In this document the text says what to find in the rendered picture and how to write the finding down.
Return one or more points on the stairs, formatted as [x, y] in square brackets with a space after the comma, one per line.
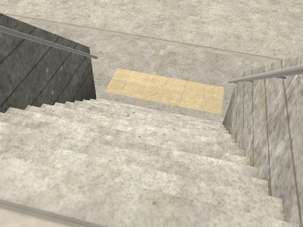
[171, 153]

